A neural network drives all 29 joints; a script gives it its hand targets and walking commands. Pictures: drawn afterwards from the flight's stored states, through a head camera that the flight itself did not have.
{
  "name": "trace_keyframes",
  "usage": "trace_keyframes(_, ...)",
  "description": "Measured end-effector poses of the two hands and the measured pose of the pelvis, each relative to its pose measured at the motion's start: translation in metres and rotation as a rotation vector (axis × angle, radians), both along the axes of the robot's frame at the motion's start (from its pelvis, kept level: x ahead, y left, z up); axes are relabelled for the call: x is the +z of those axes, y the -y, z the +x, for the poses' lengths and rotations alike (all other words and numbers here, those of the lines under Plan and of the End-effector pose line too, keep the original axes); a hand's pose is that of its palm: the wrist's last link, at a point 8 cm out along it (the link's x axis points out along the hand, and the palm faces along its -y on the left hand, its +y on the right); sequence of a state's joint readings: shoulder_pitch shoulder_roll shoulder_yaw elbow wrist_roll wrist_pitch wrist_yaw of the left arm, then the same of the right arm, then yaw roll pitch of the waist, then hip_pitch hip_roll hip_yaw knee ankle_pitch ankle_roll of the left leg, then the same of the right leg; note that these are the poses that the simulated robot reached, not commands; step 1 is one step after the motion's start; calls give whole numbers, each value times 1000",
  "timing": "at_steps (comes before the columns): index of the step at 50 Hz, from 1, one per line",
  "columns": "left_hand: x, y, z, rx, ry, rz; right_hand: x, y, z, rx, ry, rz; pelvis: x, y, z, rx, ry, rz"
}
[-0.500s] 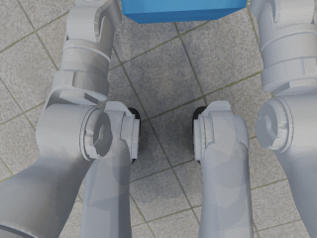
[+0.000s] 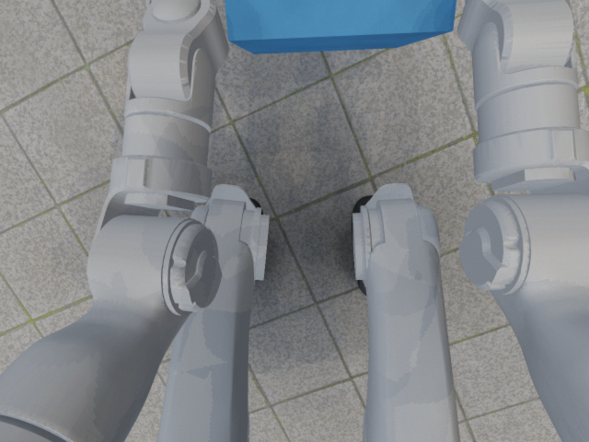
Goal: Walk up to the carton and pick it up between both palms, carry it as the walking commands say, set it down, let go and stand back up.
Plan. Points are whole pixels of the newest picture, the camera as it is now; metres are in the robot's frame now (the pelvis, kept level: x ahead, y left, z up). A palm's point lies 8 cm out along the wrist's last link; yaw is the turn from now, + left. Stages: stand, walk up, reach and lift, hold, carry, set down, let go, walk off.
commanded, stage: reach and lift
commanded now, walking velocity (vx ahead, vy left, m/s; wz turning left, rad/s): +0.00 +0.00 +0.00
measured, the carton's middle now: out of the picture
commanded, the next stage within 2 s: none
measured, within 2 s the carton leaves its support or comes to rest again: neither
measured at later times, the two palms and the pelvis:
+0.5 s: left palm out of the picture +0.52 +0.11 -0.06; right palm out of the picture +0.53 -0.17 -0.07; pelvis -0.01 +0.00 +0.04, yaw +0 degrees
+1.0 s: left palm out of the picture +0.50 +0.11 +0.01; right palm out of the picture +0.51 -0.16 +0.00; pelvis -0.02 +0.00 +0.09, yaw -1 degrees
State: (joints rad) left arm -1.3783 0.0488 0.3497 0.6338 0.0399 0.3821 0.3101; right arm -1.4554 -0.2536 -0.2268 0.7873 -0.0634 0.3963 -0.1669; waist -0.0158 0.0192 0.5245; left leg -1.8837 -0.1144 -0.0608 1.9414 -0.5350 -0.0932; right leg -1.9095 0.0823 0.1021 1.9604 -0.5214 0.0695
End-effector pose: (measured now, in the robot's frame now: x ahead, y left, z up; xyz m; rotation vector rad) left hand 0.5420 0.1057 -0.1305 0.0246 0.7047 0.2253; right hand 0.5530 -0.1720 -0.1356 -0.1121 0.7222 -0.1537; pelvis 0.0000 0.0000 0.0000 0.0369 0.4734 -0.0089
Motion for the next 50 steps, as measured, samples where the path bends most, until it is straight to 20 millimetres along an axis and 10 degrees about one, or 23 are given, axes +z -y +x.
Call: trace_keyframes(50, 140, -4, -45, 19, 28, 21, 138, -8, -47, -29, 21, -9, 89, -4, -16, -14, 166, -8)
